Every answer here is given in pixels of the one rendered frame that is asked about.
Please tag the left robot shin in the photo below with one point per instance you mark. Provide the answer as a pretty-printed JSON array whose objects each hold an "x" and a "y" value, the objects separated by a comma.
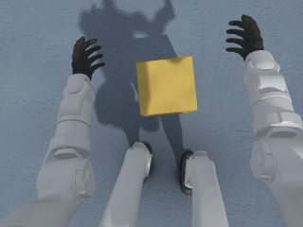
[{"x": 136, "y": 145}]

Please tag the robot right hand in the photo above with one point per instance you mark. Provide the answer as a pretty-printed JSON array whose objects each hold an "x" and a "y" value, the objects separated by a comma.
[{"x": 251, "y": 40}]

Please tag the right robot forearm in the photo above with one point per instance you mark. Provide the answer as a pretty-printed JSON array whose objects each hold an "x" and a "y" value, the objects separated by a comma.
[{"x": 269, "y": 98}]

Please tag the robot right upper arm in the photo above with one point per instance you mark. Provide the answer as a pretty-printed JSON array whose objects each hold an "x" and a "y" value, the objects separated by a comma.
[{"x": 278, "y": 161}]

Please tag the carton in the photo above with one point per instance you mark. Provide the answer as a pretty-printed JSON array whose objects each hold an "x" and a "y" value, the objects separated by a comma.
[{"x": 166, "y": 87}]

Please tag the robot left upper arm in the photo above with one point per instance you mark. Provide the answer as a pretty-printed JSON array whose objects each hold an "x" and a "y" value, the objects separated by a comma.
[{"x": 62, "y": 187}]

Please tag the left robot forearm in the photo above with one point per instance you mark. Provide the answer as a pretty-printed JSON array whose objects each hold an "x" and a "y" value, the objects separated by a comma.
[{"x": 73, "y": 126}]

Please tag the robot left hand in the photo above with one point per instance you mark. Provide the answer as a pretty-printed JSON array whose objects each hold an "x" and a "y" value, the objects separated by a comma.
[{"x": 80, "y": 62}]

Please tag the robot right thigh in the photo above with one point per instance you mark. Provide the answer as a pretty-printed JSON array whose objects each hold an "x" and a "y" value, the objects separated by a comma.
[{"x": 207, "y": 201}]

